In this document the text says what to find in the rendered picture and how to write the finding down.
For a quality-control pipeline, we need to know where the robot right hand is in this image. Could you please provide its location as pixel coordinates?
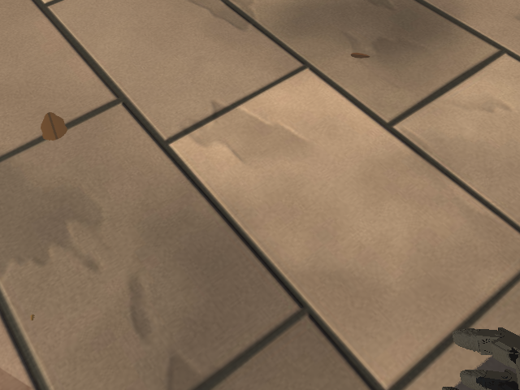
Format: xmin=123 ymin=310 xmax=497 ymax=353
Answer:
xmin=442 ymin=327 xmax=520 ymax=390

